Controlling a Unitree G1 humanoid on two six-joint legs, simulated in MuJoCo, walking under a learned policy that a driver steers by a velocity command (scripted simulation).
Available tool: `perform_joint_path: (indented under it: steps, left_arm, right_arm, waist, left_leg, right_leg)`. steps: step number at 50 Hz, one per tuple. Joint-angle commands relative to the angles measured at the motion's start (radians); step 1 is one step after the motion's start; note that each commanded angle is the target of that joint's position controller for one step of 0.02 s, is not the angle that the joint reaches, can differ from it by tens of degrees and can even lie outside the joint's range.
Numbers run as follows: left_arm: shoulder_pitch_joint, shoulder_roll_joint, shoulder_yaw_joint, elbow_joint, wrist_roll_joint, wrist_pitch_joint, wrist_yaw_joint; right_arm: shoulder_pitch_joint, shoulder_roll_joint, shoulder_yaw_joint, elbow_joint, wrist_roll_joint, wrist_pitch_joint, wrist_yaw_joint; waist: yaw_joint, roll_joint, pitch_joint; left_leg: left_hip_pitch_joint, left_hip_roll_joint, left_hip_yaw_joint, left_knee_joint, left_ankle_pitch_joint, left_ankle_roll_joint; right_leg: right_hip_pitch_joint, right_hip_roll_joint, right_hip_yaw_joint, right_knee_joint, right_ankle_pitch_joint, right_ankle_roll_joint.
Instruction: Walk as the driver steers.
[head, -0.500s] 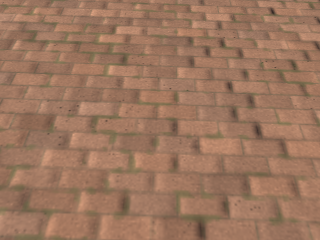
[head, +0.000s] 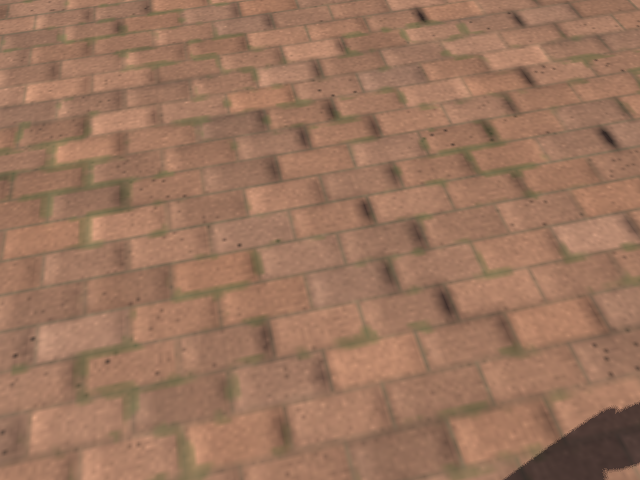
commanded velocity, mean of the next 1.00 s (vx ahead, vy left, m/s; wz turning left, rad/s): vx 0.32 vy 0.00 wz -0.16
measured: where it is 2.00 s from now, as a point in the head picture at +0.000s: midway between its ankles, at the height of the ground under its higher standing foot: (332, 471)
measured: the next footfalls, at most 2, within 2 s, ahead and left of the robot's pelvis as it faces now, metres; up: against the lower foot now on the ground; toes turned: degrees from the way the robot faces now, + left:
left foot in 0.20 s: +0.30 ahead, +0.13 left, +0.00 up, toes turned -9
right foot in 0.66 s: +0.45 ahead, -0.12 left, +0.00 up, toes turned -15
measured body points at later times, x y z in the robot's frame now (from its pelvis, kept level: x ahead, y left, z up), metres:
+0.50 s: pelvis +0.27 +0.04 +0.00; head +0.30 +0.05 +0.45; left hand +0.47 +0.26 -0.11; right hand +0.22 -0.23 -0.12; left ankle +0.26 +0.14 -0.74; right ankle +0.31 -0.11 -0.69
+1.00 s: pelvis +0.36 -0.01 -0.01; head +0.39 -0.02 +0.44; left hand +0.50 +0.23 -0.13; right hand +0.40 -0.28 -0.15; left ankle +0.38 +0.10 -0.71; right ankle +0.41 -0.11 -0.74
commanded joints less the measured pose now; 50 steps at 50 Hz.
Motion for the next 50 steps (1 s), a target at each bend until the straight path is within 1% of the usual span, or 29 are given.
perform_joint_path:
  steps: [1,4,6,8,9,10,11,12,13,14,15,17,20,21,23,26,29,31,32,33,34,35,36,37,38,39,43,47,50]
  left_arm:
    - [0.054,0.153,0.034,-0.051,0.001,-0.011,0.005]
    - [0.092,0.162,0.035,-0.052,0.011,-0.007,0.010]
    - [0.085,0.173,0.038,-0.061,0.017,-0.006,0.016]
    - [0.022,0.195,0.042,-0.084,0.021,-0.009,0.020]
    - [-0.003,0.203,0.043,-0.091,0.019,-0.014,0.015]
    - [-0.013,0.181,0.037,-0.095,0.010,-0.023,0.006]
    - [0.017,0.089,0.012,-0.134,-0.015,-0.031,0.001]
    - [0.119,0.068,0.004,-0.156,-0.013,-0.026,0.001]
    - [0.098,0.130,0.011,-0.112,0.019,-0.009,0.009]
    - [0.037,0.124,0.010,-0.110,0.026,-0.006,-0.002]
    - [0.008,0.101,0.004,-0.116,0.027,-0.005,-0.009]
    - [0.002,0.083,-0.001,-0.117,0.042,0.011,-0.024]
    - [-0.040,0.074,-0.007,-0.134,0.043,0.021,-0.032]
    - [-0.076,0.071,-0.010,-0.146,0.043,0.021,-0.035]
    - [-0.146,0.055,-0.022,-0.167,0.043,0.019,-0.036]
    - [-0.223,0.012,-0.049,-0.178,0.036,0.009,-0.037]
    - [-0.242,0.026,-0.052,-0.172,0.031,0.001,-0.025]
    - [-0.186,0.038,-0.049,-0.144,0.037,-0.008,-0.015]
    - [-0.116,0.053,-0.044,-0.112,0.050,-0.019,-0.008]
    - [-0.044,0.106,-0.033,-0.093,0.065,-0.033,0.001]
    - [0.018,0.166,-0.022,-0.098,0.068,-0.032,0.009]
    - [0.023,0.138,-0.024,-0.090,0.011,-0.018,0.013]
    - [-0.035,0.111,-0.029,-0.097,-0.004,-0.009,0.016]
    - [-0.099,0.087,-0.037,-0.105,0.003,-0.004,0.024]
    - [-0.145,0.068,-0.043,-0.109,0.009,-0.001,0.034]
    - [-0.176,0.062,-0.044,-0.111,0.008,0.002,0.043]
    - [-0.188,0.069,-0.033,-0.109,0.017,0.003,0.050]
    - [-0.187,0.076,-0.022,-0.099,0.027,0.022,0.054]
    - [-0.178,0.102,-0.009,-0.094,0.031,0.037,0.049]
  right_arm:
    - [-0.093,-0.062,-0.006,-0.084,0.006,-0.008,0.006]
    - [-0.169,-0.071,0.000,-0.117,0.014,-0.018,0.008]
    - [-0.174,-0.087,0.000,-0.132,0.017,-0.027,0.007]
    - [-0.066,-0.120,-0.011,-0.109,0.020,-0.037,0.000]
    - [0.047,-0.144,-0.023,-0.075,0.020,-0.045,-0.009]
    - [0.184,-0.183,-0.038,-0.047,0.008,-0.059,-0.022]
    - [0.327,-0.269,-0.057,-0.052,-0.017,-0.061,-0.041]
    - [0.281,-0.318,-0.070,-0.047,-0.015,-0.044,-0.036]
    - [0.217,-0.212,-0.053,-0.055,0.002,-0.035,-0.029]
    - [0.164,-0.130,-0.035,-0.060,0.011,-0.035,-0.023]
    - [0.135,-0.098,-0.025,-0.054,0.008,-0.037,-0.019]
    - [0.158,-0.087,-0.019,-0.022,0.013,-0.053,-0.018]
    - [0.209,-0.108,-0.027,0.017,0.027,-0.080,-0.005]
    - [0.217,-0.114,-0.029,0.025,0.029,-0.083,-0.004]
    - [0.219,-0.111,-0.027,0.040,0.028,-0.081,-0.004]
    - [0.236,-0.114,-0.025,0.067,0.033,-0.071,-0.001]
    - [0.285,-0.130,-0.029,0.102,0.037,-0.057,-0.002]
    - [0.271,-0.139,-0.032,0.112,0.044,-0.047,-0.009]
    - [0.281,-0.130,-0.030,0.119,0.047,-0.042,-0.012]
    - [0.320,-0.098,-0.019,0.113,0.047,-0.044,-0.015]
    - [0.424,-0.011,0.005,0.103,0.064,-0.038,-0.021]
    - [0.453,-0.040,-0.005,0.142,0.071,-0.006,-0.035]
    - [0.406,-0.076,-0.016,0.139,0.057,0.012,-0.037]
    - [0.337,-0.080,-0.021,0.127,0.040,0.020,-0.035]
    - [0.299,-0.075,-0.026,0.123,0.033,0.026,-0.033]
    - [0.301,-0.071,-0.029,0.126,0.026,0.036,-0.030]
    - [0.305,-0.045,-0.038,0.125,0.026,0.066,-0.025]
    - [0.211,-0.036,-0.037,0.076,0.020,0.093,-0.015]
    - [0.175,-0.045,-0.037,0.044,0.022,0.099,-0.004]
  waist:
    - [0.022,-0.088,-0.017]
    - [0.052,-0.095,-0.019]
    - [0.043,-0.106,-0.019]
    - [-0.022,-0.118,-0.041]
    - [-0.075,-0.100,-0.090]
    - [-0.145,-0.035,-0.172]
    - [-0.179,0.103,-0.336]
    - [-0.089,0.299,-0.368]
    - [-0.070,0.113,-0.228]
    - [-0.070,0.015,-0.115]
    - [-0.056,0.013,-0.069]
    - [-0.039,0.083,-0.042]
    - [-0.032,0.079,-0.050]
    - [-0.035,0.073,-0.041]
    - [-0.036,0.061,-0.009]
    - [-0.054,0.085,-0.032]
    - [-0.068,0.103,-0.061]
    - [-0.036,0.083,-0.073]
    - [-0.008,0.037,-0.101]
    - [0.003,-0.040,-0.169]
    - [-0.014,-0.231,-0.305]
    - [0.005,-0.236,-0.394]
    - [-0.012,-0.177,-0.299]
    - [-0.025,-0.149,-0.193]
    - [-0.046,-0.138,-0.123]
    - [-0.071,-0.144,-0.099]
    - [-0.092,-0.118,-0.132]
    - [-0.065,-0.166,-0.092]
    - [-0.050,-0.159,-0.100]
  left_leg:
    - [0.002,-0.050,0.049,-0.127,0.112,-0.007]
    - [0.010,-0.082,0.048,-0.221,0.123,0.005]
    - [0.063,-0.099,0.034,-0.285,0.090,0.023]
    - [0.251,-0.129,0.029,-0.359,0.017,0.052]
    - [0.404,-0.154,0.041,-0.398,-0.003,0.071]
    - [0.609,-0.090,-0.011,-0.451,-0.008,0.105]
    - [0.861,0.183,-0.309,-0.498,-0.247,0.166]
    - [0.922,0.334,-0.729,-0.628,-0.263,0.262]
    - [0.797,0.293,-0.670,-0.620,-0.377,0.267]
    - [0.666,0.234,-0.504,-0.637,-0.332,0.250]
    - [0.590,0.179,-0.378,-0.661,-0.214,0.229]
    - [0.517,0.114,-0.225,-0.685,-0.016,0.213]
    - [0.525,0.112,-0.139,-0.708,0.158,0.240]
    - [0.531,0.114,-0.118,-0.726,0.155,0.247]
    - [0.518,0.098,-0.042,-0.724,0.343,0.247]
    - [0.486,0.047,0.075,-0.673,0.593,0.214]
    - [0.552,0.059,0.064,-0.596,0.643,0.188]
    - [0.574,0.058,0.050,-0.506,0.609,0.164]
    - [0.561,0.024,0.063,-0.401,0.564,0.142]
    - [0.469,-0.019,0.078,-0.274,0.350,0.111]
    - [0.304,-0.114,0.119,-0.034,-0.251,0.082]
    - [0.313,-0.160,0.032,0.099,-0.502,0.084]
    - [0.264,-0.144,0.002,0.160,-0.510,0.083]
    - [0.217,-0.129,0.006,0.176,-0.460,0.083]
    - [0.213,-0.108,0.003,0.161,-0.394,0.076]
    - [0.246,-0.096,0.009,0.145,-0.342,0.065]
    - [0.283,-0.108,0.046,0.161,-0.282,0.041]
    - [0.271,-0.091,0.075,0.016,-0.243,0.050]
    - [0.306,-0.096,0.102,-0.068,-0.260,0.065]
  right_leg:
    - [0.011,-0.234,0.208,-0.072,0.372,-0.102]
    - [0.076,-0.251,0.244,-0.024,0.434,-0.095]
    - [0.095,-0.268,0.280,0.015,0.463,-0.079]
    - [0.040,-0.268,0.299,0.084,0.525,-0.040]
    - [0.009,-0.238,0.291,0.192,0.586,-0.020]
    - [-0.069,-0.169,0.237,0.396,0.522,0.005]
    - [-0.242,-0.086,0.133,0.698,0.184,0.039]
    - [-0.474,0.007,0.054,0.864,-0.363,0.049]
    - [-0.530,-0.087,0.073,0.941,-0.275,0.040]
    - [-0.516,-0.115,0.063,0.913,-0.183,0.046]
    - [-0.492,-0.140,0.055,0.867,-0.139,0.053]
    - [-0.448,-0.159,0.046,0.816,-0.116,0.071]
    - [-0.474,-0.152,0.043,0.768,-0.073,0.089]
    - [-0.502,-0.159,0.039,0.735,-0.046,0.097]
    - [-0.506,-0.166,0.006,0.618,0.002,0.118]
    - [-0.362,-0.160,-0.091,0.408,0.101,0.127]
    - [-0.288,-0.142,-0.106,0.301,0.135,0.107]
    - [-0.200,-0.130,-0.101,0.188,0.168,0.077]
    - [-0.091,-0.123,-0.098,0.105,0.243,0.061]
    - [0.081,-0.250,0.001,0.120,0.545,0.041]
    - [0.303,-0.536,0.249,0.194,1.007,-0.081]
    - [0.261,-0.579,0.315,0.169,1.058,-0.176]
    - [0.175,-0.540,0.254,0.112,0.882,-0.171]
    - [0.090,-0.496,0.205,0.060,0.732,-0.138]
    - [0.013,-0.459,0.145,0.019,0.673,-0.104]
    - [-0.053,-0.431,0.086,-0.007,0.646,-0.083]
    - [-0.116,-0.417,-0.016,-0.026,0.515,-0.094]
    - [-0.158,-0.418,-0.044,-0.065,0.144,-0.091]
    - [-0.153,-0.449,-0.042,-0.048,0.069,-0.096]
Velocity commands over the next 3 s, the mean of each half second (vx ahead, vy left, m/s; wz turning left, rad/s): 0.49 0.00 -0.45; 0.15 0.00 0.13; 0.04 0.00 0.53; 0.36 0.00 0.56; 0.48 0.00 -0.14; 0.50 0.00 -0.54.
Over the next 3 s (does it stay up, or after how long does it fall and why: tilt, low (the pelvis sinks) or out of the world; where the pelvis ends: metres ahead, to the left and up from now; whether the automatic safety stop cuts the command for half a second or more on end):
stays up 1.00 0.30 0.00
